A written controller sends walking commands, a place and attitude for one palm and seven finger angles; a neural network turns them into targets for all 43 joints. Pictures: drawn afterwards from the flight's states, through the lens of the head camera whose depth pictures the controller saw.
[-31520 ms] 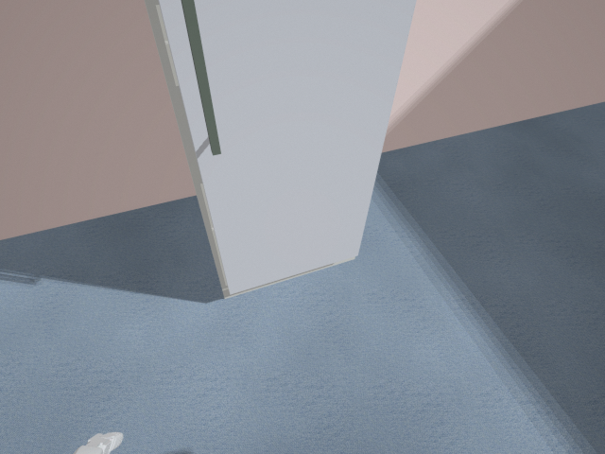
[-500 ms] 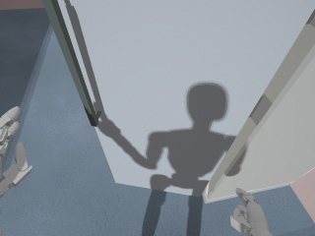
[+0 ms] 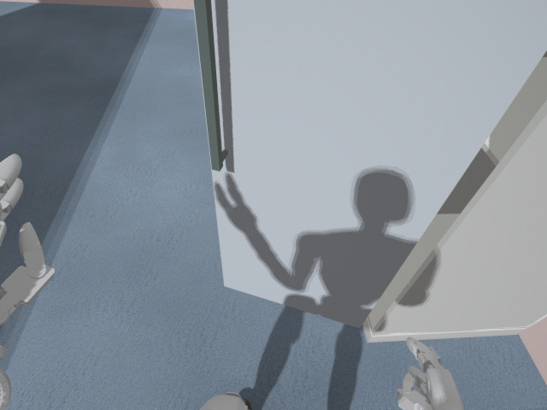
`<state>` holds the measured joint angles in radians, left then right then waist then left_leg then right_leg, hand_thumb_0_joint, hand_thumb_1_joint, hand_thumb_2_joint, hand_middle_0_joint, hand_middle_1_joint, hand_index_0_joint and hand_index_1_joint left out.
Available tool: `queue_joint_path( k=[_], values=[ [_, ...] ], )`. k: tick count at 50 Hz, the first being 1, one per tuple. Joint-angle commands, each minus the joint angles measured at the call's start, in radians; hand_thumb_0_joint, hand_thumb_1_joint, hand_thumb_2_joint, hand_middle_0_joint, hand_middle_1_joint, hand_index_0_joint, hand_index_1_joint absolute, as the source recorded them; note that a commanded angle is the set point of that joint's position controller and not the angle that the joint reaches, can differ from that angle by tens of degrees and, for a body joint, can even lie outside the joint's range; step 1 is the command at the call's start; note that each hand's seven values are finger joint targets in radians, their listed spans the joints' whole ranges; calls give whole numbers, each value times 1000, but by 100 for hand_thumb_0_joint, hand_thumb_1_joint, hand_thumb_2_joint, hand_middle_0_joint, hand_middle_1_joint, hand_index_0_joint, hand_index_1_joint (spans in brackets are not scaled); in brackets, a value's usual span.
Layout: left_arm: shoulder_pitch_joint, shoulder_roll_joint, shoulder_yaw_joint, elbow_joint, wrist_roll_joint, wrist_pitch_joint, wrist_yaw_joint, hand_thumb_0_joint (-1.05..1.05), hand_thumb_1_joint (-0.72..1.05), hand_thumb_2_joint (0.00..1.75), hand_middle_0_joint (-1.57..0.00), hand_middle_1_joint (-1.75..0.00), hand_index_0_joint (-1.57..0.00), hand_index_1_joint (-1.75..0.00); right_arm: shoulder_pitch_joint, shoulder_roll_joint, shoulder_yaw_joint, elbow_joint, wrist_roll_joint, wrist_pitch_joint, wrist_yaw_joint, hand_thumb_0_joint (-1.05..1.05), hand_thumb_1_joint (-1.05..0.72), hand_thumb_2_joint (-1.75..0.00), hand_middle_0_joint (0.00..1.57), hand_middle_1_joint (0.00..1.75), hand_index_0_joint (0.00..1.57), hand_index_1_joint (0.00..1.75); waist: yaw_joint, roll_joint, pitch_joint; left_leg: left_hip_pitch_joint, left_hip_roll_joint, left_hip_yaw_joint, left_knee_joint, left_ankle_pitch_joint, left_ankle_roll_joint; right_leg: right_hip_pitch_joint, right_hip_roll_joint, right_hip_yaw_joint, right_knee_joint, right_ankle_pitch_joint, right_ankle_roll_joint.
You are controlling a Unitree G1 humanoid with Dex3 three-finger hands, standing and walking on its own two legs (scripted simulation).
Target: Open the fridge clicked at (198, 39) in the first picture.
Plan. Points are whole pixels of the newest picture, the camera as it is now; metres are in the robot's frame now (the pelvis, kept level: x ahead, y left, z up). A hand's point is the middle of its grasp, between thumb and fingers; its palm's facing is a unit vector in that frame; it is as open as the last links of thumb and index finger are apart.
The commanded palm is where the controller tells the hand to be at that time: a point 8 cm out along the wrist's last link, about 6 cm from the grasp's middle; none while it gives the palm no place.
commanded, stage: step back with the hand held close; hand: left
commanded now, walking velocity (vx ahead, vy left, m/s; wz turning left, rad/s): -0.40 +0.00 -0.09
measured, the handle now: (214, 81) +0.59 +0.18 +0.17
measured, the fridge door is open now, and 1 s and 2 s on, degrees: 69 69 69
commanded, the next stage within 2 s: stop stepping back and stand still in 0.26 s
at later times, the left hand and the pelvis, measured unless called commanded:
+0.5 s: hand out of the picture +0.07 +0.30 +0.18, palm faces +0.49 -0.80 -0.34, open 7.4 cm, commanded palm +0.00 +0.32 +0.19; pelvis -0.14 +0.02 +0.00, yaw +0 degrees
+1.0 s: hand out of the picture +0.04 +0.27 +0.15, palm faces +0.36 -0.86 -0.36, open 7.4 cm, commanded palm -0.02 +0.31 +0.19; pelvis -0.19 +0.03 +0.00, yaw -5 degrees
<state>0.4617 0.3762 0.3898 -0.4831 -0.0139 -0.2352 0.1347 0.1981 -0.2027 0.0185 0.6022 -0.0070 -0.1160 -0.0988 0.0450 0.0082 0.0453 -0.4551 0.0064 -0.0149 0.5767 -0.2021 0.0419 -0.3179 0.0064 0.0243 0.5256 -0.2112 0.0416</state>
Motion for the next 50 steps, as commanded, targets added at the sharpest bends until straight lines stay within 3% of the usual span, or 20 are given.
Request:
queue_joint_path(
  k=[1, 5, 8, 10, 13, 15, 16, 18, 19, 21, 29, 31, 32, 33, 35, 36, 39, 44, 47, 50],
  values=[
    [-87, 212, 177, -178, 10, -82, 25, 0, 90, 90, -20, -30, -20, -30, -96, -155, -68, -173, 4, -72, -15, 0, -90, -90, 20, 30, 20, 30, -13, 236, -131, -220, 165, -195, -369, -581, 57, 244, 73, -7, 134, -125, -30],
    [17, 243, 206, -201, -18, -87, 4, 0, 90, 90, -20, -30, -20, -30, -105, -124, -77, -193, 8, -65, 9, 0, -90, -90, 20, 30, 20, 30, -7, 110, -180, -73, 109, -84, -195, -380, 18, 120, 19, 72, 8, -141, -74],
    [52, 264, 176, -176, -33, -58, 23, 0, 90, 90, -20, -30, -20, -30, -82, -104, -88, -119, 11, -20, 38, 0, -90, -90, 20, 30, 20, 30, -15, -233, -151, 177, -36, 26, 513, -242, -80, -357, -350, 524, -409, -483, -260],
    [-15, 234, 136, -212, -27, -33, 24, 0, 90, 90, -20, -30, -20, -30, -61, -102, -82, -102, 6, 8, 49, 0, -90, -90, 20, 30, 20, 30, -41, -262, -128, 125, -7, -27, 670, -255, -75, -346, -339, 420, -373, -329, -254],
    [-106, 241, 139, -183, -20, -34, 25, 0, 90, 90, -20, -30, -20, -30, -81, -109, -52, -133, 6, -15, 21, 0, -90, -90, 20, 30, 20, 30, -39, -219, -41, 182, 16, 6, 125, -253, -37, -250, -168, 219, -176, 52, -121],
    [-209, 246, 127, -193, -19, -53, 30, 0, 90, 90, -20, -30, -20, -30, -88, -153, -54, -111, 15, -34, -15, 0, -90, -90, 20, 30, 20, 30, -53, 114, -19, 134, 83, -26, -286, -141, -21, -150, -57, 155, 121, 36, -63],
    [-233, 228, 125, -224, -7, -68, 39, 0, 90, 90, -20, -30, -20, -30, -77, -183, -67, -126, 9, -50, -20, 0, -90, -90, 20, 30, 20, 30, -46, 401, -71, 40, 318, -274, -342, 18, 63, -128, 40, 80, 392, -152, -18],
    [-237, 254, 173, -238, -3, -84, 52, 0, 90, 90, -20, -30, -20, -30, -60, -129, -92, -105, 2, -89, -19, 0, -90, -90, 20, 30, 20, 30, -12, 260, -196, 147, 385, -166, -248, 227, 136, -187, 42, 83, 645, -261, -11],
    [-161, 283, 200, -252, -25, -92, 39, 0, 90, 90, -20, -30, -20, -30, -31, -143, -102, -104, 9, -111, 7, 0, -90, -90, 20, 30, 20, 30, -35, 266, -286, 164, 391, -230, -269, 8, 133, -176, 52, 101, 725, -283, -13],
    [-109, 202, 152, -347, -15, -72, 27, 0, 90, 90, -20, -30, -20, -30, -54, -153, -113, -122, 6, -119, 41, 0, -90, -90, 20, 30, 20, 30, -50, 212, -207, 89, 352, -244, -305, -218, 144, -149, 28, 71, 734, -222, -9],
    [49, 211, 136, -171, -30, 27, 48, 0, 90, 90, -20, -30, -20, -30, -64, -127, -66, -115, -5, -71, 40, 0, -90, -90, 20, 30, 20, 30, -44, 291, -142, 38, 159, -34, -443, -511, -104, 246, 128, -219, -60, -322, -77],
    [14, 240, 139, -149, -32, 34, 40, 0, 90, 90, -20, -30, -20, -30, -67, -113, -65, -109, 0, -39, 35, 0, -90, -90, 20, 30, 20, 30, -39, 59, -146, 51, 56, 115, -96, -319, -95, 243, -30, -41, -289, -255, -143],
    [-10, 268, 156, -147, -36, 30, 37, 0, 90, 90, -20, -30, -20, -30, -65, -111, -69, -106, 4, -19, 33, 0, -90, -90, 20, 30, 20, 30, -39, -186, -108, 38, 17, 101, 241, -223, -62, 80, -225, 241, -400, -241, -193],
    [-66, 300, 163, -178, -45, 19, 38, 0, 90, 90, -20, -30, -20, -30, -75, -119, -59, -102, 6, -14, 30, 0, -90, -90, 20, 30, 20, 30, -30, -252, -74, -104, -4, 52, 464, -190, -53, 73, -346, 352, -431, -117, -243],
    [-99, 363, 221, -159, -35, -23, 61, 0, 90, 90, -20, -30, -20, -30, -61, -92, -30, -110, -2, -37, 53, 0, -90, -90, 20, 30, 20, 30, -42, -168, -196, -181, 49, 70, 562, -202, -60, 296, -368, 282, -293, 401, -291],
    [-42, 200, 118, -19, -51, -8, 44, 0, 90, 90, -20, -30, -20, -30, -5, -107, -60, -92, 25, -39, 35, 0, -90, -90, 20, 30, 20, 30, -48, -240, -148, -256, 4, 47, 547, -190, -57, 358, -281, 228, -240, 476, -241],
    [-72, 189, 87, -11, -34, 6, 39, 0, 90, 90, -20, -30, -20, -30, -91, -120, -49, -93, 23, -29, 19, 0, -90, -90, 20, 30, 20, 30, -43, -94, 0, -137, 37, 78, 271, -122, -40, 185, -260, 155, -237, 430, -180],
    [-131, 213, 89, -149, -23, -17, 51, 0, 90, 90, -20, -30, -20, -30, -59, -135, -68, -98, 8, -73, -1, 0, -90, -90, 20, 30, 20, 30, -35, -110, -139, 260, -4, 149, -151, 33, 7, 163, -166, 72, -73, 278, -111],
    [-83, 241, 128, -312, -18, -48, 57, 0, 90, 90, -20, -30, -20, -30, -46, -172, -81, -128, 12, -69, 12, 0, -90, -90, 20, 30, 20, 30, -39, 287, -203, 514, 285, -282, -204, 203, 148, -163, 4, -29, 290, -247, -3],
    [-40, 281, 179, -352, -17, -50, 49, 0, 90, 90, -20, -30, -20, -30, -45, -119, -56, -87, -12, -94, 20, 0, -90, -90, 20, 30, 20, 30, -50, 282, -85, 239, 312, -353, -370, -93, 150, -102, -12, -13, 394, -328, -46]
  ],
)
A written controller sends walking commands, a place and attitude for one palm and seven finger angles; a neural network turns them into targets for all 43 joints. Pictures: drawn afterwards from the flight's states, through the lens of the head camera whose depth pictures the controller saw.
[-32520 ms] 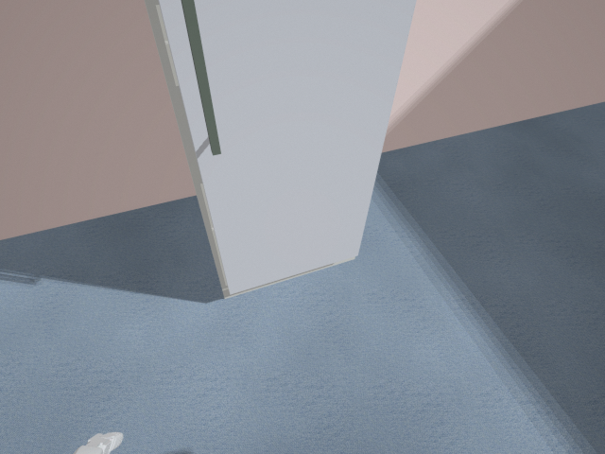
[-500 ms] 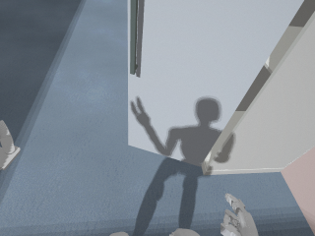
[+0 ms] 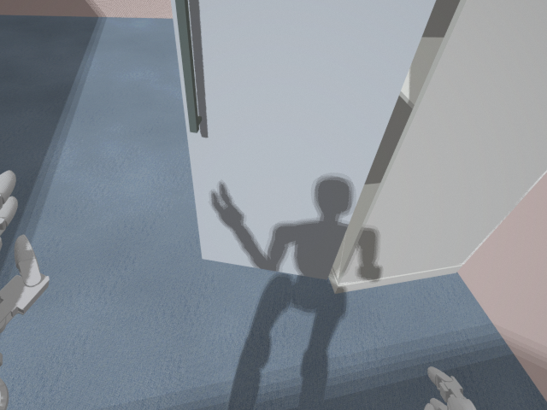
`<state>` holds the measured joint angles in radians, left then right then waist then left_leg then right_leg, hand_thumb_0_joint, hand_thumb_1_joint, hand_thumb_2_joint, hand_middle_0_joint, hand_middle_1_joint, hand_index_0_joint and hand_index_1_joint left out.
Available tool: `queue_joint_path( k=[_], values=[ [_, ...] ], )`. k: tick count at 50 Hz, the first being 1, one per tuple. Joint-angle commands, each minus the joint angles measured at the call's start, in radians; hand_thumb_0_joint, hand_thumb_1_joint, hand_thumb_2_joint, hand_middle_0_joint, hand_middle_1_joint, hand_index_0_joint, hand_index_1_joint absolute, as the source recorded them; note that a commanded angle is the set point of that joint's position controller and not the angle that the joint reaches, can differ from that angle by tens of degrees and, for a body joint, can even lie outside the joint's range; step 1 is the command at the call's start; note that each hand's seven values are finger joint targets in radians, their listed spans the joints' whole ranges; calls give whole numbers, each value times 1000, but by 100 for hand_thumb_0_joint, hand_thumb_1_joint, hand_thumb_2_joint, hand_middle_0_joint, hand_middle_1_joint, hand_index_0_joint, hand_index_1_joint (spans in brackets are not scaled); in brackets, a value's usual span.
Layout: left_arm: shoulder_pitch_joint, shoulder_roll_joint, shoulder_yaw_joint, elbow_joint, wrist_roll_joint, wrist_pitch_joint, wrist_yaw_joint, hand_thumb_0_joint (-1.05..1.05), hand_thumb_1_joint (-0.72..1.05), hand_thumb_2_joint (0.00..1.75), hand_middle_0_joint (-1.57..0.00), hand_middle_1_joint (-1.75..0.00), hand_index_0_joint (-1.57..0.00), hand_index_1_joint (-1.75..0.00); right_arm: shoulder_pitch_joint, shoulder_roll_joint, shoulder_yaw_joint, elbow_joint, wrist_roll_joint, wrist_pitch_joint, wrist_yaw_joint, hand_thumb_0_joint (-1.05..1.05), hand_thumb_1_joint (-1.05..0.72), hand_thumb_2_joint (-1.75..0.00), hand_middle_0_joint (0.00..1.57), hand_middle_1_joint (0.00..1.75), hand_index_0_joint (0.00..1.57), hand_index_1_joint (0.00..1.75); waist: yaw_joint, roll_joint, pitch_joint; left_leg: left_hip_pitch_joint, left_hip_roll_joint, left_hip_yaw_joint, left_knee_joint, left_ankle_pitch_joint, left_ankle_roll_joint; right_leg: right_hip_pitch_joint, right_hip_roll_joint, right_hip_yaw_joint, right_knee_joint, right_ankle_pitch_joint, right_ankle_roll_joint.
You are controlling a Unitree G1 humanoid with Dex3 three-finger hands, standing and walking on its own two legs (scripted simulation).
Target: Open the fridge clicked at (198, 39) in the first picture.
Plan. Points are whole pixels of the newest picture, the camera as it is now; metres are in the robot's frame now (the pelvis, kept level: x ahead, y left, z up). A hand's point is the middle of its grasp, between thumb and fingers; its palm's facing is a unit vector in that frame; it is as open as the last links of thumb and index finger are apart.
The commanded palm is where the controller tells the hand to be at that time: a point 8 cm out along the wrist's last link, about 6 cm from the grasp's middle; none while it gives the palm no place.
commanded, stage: stop stepping back and stand still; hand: left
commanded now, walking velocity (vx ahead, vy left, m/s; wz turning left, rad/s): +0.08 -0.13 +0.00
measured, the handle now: (189, 51) +0.76 +0.23 +0.17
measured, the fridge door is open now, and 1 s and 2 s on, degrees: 69 69 69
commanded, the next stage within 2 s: let the arm hang, fingers relaxed in 0.14 s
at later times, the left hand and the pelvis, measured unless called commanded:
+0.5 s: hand out of the picture +0.10 +0.16 -0.15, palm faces +0.05 -0.99 -0.15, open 7.4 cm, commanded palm none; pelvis +0.01 +0.00 +0.00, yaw +4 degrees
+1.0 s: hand out of the picture +0.02 +0.24 -0.15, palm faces +0.05 -0.96 -0.28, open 7.4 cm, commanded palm none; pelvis +0.01 +0.03 +0.02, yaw +3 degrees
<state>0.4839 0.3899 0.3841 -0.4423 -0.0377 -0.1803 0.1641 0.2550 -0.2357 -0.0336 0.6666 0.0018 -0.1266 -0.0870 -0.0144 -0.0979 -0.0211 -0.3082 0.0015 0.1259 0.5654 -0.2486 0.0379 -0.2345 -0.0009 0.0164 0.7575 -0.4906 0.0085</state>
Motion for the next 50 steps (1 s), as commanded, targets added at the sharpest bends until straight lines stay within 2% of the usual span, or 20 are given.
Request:
queue_joint_path(
  k=[1, 3, 6, 7, 8, 9, 10, 11, 12, 13, 14, 16, 18, 19, 20, 22, 25, 28, 40, 50],
  values=[
    [-25, 264, 201, -370, 6, -103, 21, 0, 90, 90, -20, -30, -20, -30, -92, -87, -7, -146, -17, -82, 14, 0, -90, -90, 20, 30, 20, 30, 11, 364, -17, 42, 303, -424, -351, -64, 140, -125, -10, -17, 105, -13, -15],
    [47, 231, 202, -304, 3, -92, 19, 0, 90, 90, -20, -30, -20, -30, -97, -93, -8, -143, -8, -77, 20, 0, -90, -90, 20, 30, 20, 30, 13, 345, -19, -71, 249, -266, -339, -213, 87, 19, 6, -87, -60, 33, -16],
    [112, 214, 205, -190, 1, -81, 9, 0, 90, 90, -20, -30, -20, -30, -107, -100, -14, -166, -4, -57, 16, 0, -90, -90, 20, 30, 20, 30, 11, 261, -25, -230, 181, -171, -267, -420, 38, 213, 30, -128, -237, 89, -28],
    [102, 203, 195, -150, 3, -77, 4, 0, 90, 90, -20, -30, -20, -30, -108, -103, -18, -168, -5, -48, 15, 0, -90, -90, 20, 30, 20, 30, 12, 184, -11, -251, 143, -138, -174, -418, 23, 204, 9, -70, -309, 60, -47],
    [70, 206, 190, -118, 5, -73, 1, 0, 90, 90, -20, -30, -20, -30, -115, -99, -25, -174, -5, -37, 13, 0, -90, -90, 20, 30, 20, 30, 12, 30, 14, -275, 77, -91, 18, -379, 2, 137, -80, 113, -418, -57, -100],
    [75, 201, 185, -76, -5, -63, -3, 0, 90, 90, -20, -30, -20, -30, -113, -94, -26, -173, -4, -33, 13, 0, -90, -90, 20, 30, 20, 30, 13, -118, 27, -261, 26, -67, 238, -273, -17, 29, -247, 395, -567, -188, -174],
    [-5, 191, 150, -97, -10, -66, -3, 0, 90, 90, -20, -30, -20, -30, -122, -85, -17, -168, 0, -39, 17, 0, -90, -90, 20, 30, 20, 30, 21, -155, 41, -278, 22, -94, 369, -234, -28, 13, -327, 492, -596, -70, -218],
    [-40, 192, 150, -93, -3, -73, -2, 0, 90, 90, -20, -30, -20, -30, -98, -89, -19, -153, -2, -46, 22, 0, -90, -90, 20, 30, 20, 30, 13, -131, 14, -270, 37, -123, 392, -215, -32, 42, -321, 439, -560, 83, -225],
    [-93, 10, -202, 541, 101, 94, -110, 0, 90, 90, -20, -30, -20, -30, -131, -181, -46, 16, -17, -46, 116, 0, -90, -90, 20, 30, 20, 30, -25, 1, 70, -387, 148, -106, 434, -252, -33, 36, -430, 106, -326, 688, -202],
    [-86, -29, -227, 545, 93, 159, -137, 0, 90, 90, -20, -30, -20, -30, -51, -92, -40, -3, -8, 26, 105, 0, -90, -90, 20, 30, 20, 30, -34, -25, -37, -207, 97, -130, 372, -285, -49, -34, -309, 122, -264, 755, -205],
    [-108, -57, -241, 554, 93, 177, -144, 0, 90, 90, -20, -30, -20, -30, -17, -79, -35, 10, -13, 50, 99, 0, -90, -90, 20, 30, 20, 30, -50, -38, -9, -163, 62, -93, 285, -211, -53, -45, -251, 52, -231, 752, -168],
    [-147, -71, -280, 631, 63, 184, -146, 0, 90, 90, -20, -30, -20, -30, -7, -47, 2, -8, -18, 97, 99, 0, -90, -90, 20, 30, 20, 30, -32, -87, -9, -68, 15, -27, 134, -52, -51, -60, -204, -37, -200, 754, -125],
    [-166, -53, -303, 750, 64, 180, -147, 0, 90, 90, -20, -30, -20, -30, -13, -82, -3, -5, -34, 115, 99, 0, -90, -90, 20, 30, 20, 30, -21, -141, -15, 52, 46, -84, 37, 175, -27, -114, -186, -31, -200, 609, -76],
    [-173, -49, -316, 811, 65, 183, -148, 0, 90, 90, -20, -30, -20, -30, -32, -109, -9, -6, -39, 118, 95, 0, -90, -90, 20, 30, 20, 30, -8, -106, -28, 74, 97, -153, 14, 247, -6, -139, -159, -33, -198, 471, -58],
    [-167, -49, -315, 869, 69, 183, -150, 0, 90, 90, -20, -30, -20, -30, -51, -131, -13, 7, -48, 120, 89, 0, -90, -90, 20, 30, 20, 30, 5, -55, -31, 60, 130, -182, -2, 242, 12, -124, -134, -23, -224, 379, -41],
    [-210, -25, -320, 961, 75, 181, -151, 0, 90, 90, -20, -30, -20, -30, -85, -125, -6, 38, -50, 130, 80, 0, -90, -90, 20, 30, 20, 30, 7, -70, 23, 29, 108, -151, -7, 119, 1, -122, -138, 32, -336, 238, -42],
    [-233, -34, -334, 1127, 62, 177, -148, 0, 90, 90, -20, -30, -20, -30, -51, -92, 9, 132, -43, 128, 76, 0, -90, -90, 20, 30, 20, 30, 0, 207, 6, 39, 112, -141, -76, 180, -12, -41, -114, 7, -300, 306, -46],
    [-178, -72, -318, 1225, 62, 167, -140, 0, 90, 90, -20, -30, -20, -30, -41, -70, 1, 170, -45, 121, 64, 0, -90, -90, 20, 30, 20, 30, 14, 331, -72, 48, 112, -126, -88, 172, -13, 67, -117, -1, -326, 388, -58],
    [-236, -48, -345, 1435, 56, 166, -148, 0, 90, 90, -20, -30, -20, -30, 9, -97, -8, 302, -30, 128, 60, 0, -90, -90, 20, 30, 20, 30, 7, 83, 30, 81, 133, -138, -207, 67, -6, 28, -111, -25, -425, 277, -55],
    [-232, -45, -353, 1508, 55, 161, -142, 0, 90, 90, -20, -30, -20, -30, 6, -93, -3, 373, -27, 120, 63, 0, -90, -90, 20, 30, 20, 30, 11, 83, 35, 116, 133, -132, -244, 95, -1, 26, -113, -19, -422, 300, -47]
  ],
)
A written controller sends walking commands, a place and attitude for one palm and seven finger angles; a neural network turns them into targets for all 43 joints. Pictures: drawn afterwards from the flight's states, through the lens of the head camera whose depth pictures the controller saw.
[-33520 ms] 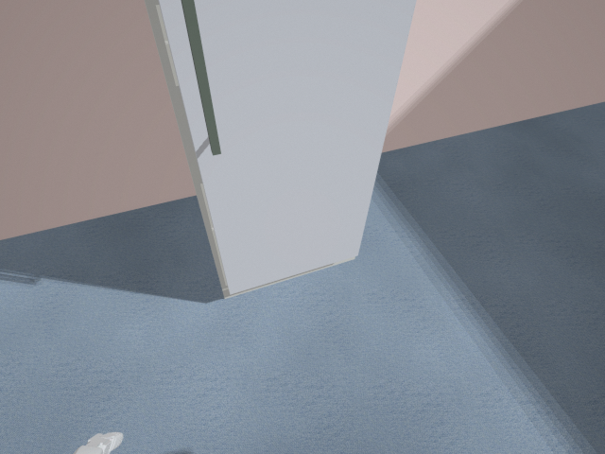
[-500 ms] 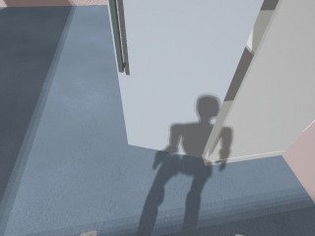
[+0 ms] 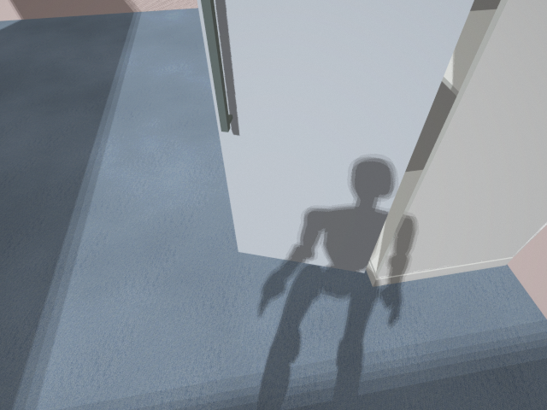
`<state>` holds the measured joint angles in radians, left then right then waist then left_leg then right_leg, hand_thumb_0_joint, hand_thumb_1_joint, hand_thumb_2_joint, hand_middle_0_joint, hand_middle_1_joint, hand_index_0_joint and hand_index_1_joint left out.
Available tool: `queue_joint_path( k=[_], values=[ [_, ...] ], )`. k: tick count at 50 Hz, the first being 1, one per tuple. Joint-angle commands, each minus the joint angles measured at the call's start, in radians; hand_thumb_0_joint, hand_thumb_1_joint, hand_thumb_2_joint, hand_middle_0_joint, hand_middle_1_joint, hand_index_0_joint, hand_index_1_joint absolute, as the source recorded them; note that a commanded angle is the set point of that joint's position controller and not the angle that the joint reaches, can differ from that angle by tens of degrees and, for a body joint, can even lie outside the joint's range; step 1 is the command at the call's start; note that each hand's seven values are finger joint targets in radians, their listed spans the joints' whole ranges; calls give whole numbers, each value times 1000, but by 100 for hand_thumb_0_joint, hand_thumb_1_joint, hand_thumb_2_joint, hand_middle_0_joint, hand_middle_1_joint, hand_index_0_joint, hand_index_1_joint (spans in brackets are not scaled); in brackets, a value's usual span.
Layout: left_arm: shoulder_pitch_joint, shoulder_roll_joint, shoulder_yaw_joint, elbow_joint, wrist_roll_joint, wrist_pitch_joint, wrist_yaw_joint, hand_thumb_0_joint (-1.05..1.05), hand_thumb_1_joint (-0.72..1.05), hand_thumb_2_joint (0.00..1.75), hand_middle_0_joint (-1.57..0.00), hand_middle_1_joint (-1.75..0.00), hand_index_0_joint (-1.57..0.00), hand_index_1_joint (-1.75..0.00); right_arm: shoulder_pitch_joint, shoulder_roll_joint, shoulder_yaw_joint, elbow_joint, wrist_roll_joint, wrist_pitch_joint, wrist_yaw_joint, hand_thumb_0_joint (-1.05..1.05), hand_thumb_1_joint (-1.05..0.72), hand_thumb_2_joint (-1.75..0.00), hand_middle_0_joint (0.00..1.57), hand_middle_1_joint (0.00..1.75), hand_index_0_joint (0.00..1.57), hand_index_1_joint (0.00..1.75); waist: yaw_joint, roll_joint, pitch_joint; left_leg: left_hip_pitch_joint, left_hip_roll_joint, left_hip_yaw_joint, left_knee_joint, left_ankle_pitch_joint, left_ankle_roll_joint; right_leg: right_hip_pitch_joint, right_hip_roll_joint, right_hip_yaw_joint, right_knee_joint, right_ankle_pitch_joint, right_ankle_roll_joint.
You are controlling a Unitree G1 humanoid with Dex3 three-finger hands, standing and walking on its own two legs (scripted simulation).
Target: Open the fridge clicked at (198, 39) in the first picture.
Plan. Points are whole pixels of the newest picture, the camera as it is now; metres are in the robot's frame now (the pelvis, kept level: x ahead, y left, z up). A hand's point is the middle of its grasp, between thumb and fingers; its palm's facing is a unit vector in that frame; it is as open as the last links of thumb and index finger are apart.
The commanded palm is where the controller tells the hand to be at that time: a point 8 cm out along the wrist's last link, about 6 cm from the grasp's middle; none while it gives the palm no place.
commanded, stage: let the arm hang, fingers relaxed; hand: left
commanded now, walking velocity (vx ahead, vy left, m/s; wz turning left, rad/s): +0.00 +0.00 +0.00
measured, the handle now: (217, 51) +0.76 +0.16 +0.16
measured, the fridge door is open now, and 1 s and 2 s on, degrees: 69 69 69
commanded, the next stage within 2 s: look to check the result in 0.34 s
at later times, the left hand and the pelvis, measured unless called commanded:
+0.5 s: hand out of the picture +0.02 +0.19 -0.17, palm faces -0.01 -0.98 -0.21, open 7.4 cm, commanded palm none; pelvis +0.00 +0.00 +0.00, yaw +0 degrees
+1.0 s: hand out of the picture +0.03 +0.20 -0.17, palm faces -0.02 -0.97 -0.25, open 7.4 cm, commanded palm none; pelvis +0.00 +0.00 +0.00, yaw -1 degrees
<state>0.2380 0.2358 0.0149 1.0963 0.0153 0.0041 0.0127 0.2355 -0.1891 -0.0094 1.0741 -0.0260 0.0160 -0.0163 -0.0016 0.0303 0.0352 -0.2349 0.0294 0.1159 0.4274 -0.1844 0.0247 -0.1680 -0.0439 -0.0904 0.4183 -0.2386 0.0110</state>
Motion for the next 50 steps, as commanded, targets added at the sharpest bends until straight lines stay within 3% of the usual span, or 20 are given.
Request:
queue_joint_path(
  k=[1, 11, 27, 42, 50],
  values=[
    [14, 109, 15, -27, 2, -24, 9, 0, 90, 90, -20, -30, -20, -30, 26, -141, -26, -29, 1, -23, -8, 0, -90, -90, 20, 30, 20, 30, -2, -38, -22, 46, 105, -117, -105, 41, 12, -39, -72, 88, -82, 56, -48],
    [10, 95, 14, 3, 3, -25, 11, 0, 90, 90, -20, -30, -20, -30, 18, -129, -23, -1, 1, -26, -10, 0, -90, -90, 20, 30, 20, 30, -3, 7, -7, 49, 103, -115, -127, 43, 8, -35, -74, 90, -91, 59, -44],
    [10, 90, 15, 17, 2, -30, 12, 0, 90, 90, -20, -30, -20, -30, 18, -136, -27, 8, 3, -26, -13, 0, -90, -90, 20, 30, 20, 30, -7, -21, -17, 73, 103, -113, -119, 56, 8, -33, -76, 96, -109, 71, -45],
    [-22, 129, 16, 18, 3, -33, 10, 0, 90, 90, -20, -30, -20, -30, -8, -169, -32, 12, 4, -24, -10, 0, -90, -90, 20, 30, 20, 30, -9, -31, 9, 70, 108, -112, -137, 17, 4, -46, -76, 108, -129, 46, -49],
    [-47, 158, 21, 11, 3, -36, 7, 0, 90, 90, -20, -30, -20, -30, -38, -199, -35, 6, 5, -30, -9, 0, -90, -90, 20, 30, 20, 30, -8, -24, -27, 95, 114, -116, -135, 55, 5, -27, -81, 109, -132, 75, -50]
  ],
)
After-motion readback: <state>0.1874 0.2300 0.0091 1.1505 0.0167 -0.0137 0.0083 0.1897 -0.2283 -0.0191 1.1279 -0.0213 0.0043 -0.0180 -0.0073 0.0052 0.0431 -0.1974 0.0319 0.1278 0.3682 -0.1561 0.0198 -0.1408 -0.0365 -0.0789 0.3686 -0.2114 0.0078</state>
